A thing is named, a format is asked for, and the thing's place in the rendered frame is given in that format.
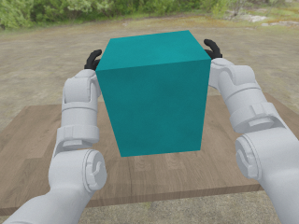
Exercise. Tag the robot left hand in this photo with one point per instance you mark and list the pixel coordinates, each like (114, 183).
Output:
(91, 63)

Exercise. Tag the robot left forearm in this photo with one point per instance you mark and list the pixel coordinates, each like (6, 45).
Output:
(79, 113)

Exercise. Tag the robot right hand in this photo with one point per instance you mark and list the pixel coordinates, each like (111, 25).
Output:
(216, 52)

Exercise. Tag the carton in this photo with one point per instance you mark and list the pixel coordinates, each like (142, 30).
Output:
(155, 89)

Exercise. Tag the robot right forearm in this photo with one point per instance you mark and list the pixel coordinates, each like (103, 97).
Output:
(249, 110)

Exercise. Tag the robot right upper arm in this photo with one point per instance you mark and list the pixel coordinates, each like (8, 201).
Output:
(271, 157)

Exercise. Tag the robot left upper arm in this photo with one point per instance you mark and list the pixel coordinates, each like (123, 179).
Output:
(74, 178)

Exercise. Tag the table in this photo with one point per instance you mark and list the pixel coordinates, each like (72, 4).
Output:
(28, 142)

